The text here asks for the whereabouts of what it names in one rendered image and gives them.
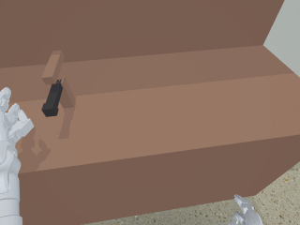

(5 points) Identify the left robot forearm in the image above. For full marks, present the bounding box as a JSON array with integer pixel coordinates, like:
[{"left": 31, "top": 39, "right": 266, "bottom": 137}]
[{"left": 0, "top": 141, "right": 23, "bottom": 225}]

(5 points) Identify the right robot hand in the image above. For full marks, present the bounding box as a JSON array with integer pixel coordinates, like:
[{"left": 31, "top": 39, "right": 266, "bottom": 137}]
[{"left": 228, "top": 194, "right": 263, "bottom": 225}]

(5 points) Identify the tap lever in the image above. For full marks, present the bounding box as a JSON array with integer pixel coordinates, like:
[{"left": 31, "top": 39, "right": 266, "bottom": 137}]
[{"left": 41, "top": 80, "right": 63, "bottom": 117}]

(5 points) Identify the left robot hand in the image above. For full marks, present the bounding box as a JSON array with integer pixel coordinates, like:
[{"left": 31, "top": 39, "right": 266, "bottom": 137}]
[{"left": 0, "top": 87, "right": 34, "bottom": 146}]

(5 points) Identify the counter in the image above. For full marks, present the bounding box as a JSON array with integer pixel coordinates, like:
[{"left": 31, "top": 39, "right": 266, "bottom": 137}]
[{"left": 0, "top": 0, "right": 300, "bottom": 225}]

